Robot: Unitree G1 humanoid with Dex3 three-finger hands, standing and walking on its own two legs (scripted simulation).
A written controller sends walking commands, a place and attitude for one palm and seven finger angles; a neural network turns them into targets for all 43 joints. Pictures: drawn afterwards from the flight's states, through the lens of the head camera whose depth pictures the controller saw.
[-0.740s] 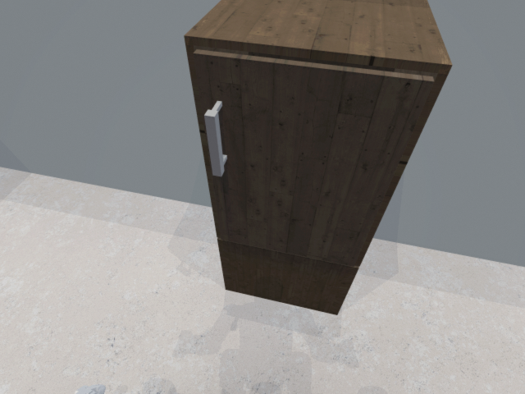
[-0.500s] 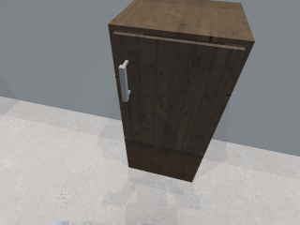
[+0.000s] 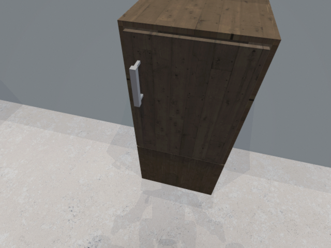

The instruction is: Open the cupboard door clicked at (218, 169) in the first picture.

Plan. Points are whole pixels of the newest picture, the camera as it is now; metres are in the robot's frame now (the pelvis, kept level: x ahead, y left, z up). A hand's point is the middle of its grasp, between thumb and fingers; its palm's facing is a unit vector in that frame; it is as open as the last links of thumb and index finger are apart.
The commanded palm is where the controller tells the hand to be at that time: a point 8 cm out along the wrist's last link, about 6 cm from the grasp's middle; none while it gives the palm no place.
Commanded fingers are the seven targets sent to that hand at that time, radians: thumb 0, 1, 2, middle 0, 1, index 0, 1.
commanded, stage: stand and wait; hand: left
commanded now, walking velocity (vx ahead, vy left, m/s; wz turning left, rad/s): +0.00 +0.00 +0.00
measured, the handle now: (137, 84) +0.62 +0.13 +0.05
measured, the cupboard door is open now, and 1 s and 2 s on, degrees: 0 0 0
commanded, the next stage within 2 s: look at it before walking up in 0.24 s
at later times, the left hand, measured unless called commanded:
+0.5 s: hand out of the picture +0.08 +0.23 -0.16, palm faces -0.03 -0.95 -0.31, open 7.4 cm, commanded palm none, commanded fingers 0.00 0.90 0.90 -0.20 -0.30 -0.20 -0.30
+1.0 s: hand out of the picture +0.07 +0.23 -0.16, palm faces -0.03 -0.95 -0.31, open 7.4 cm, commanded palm none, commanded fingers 0.00 0.90 0.90 -0.20 -0.30 -0.20 -0.30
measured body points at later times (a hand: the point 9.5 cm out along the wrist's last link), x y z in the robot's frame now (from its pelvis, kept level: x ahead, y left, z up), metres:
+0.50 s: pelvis +0.01 +0.00 +0.00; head +0.01 +0.00 +0.45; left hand +0.08 +0.28 -0.14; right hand +0.08 -0.29 -0.14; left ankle +0.02 +0.12 -0.74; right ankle +0.02 -0.13 -0.74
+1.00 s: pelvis +0.01 +0.00 +0.00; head +0.02 -0.01 +0.45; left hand +0.08 +0.28 -0.14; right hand +0.08 -0.29 -0.14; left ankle +0.02 +0.12 -0.74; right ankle +0.02 -0.13 -0.75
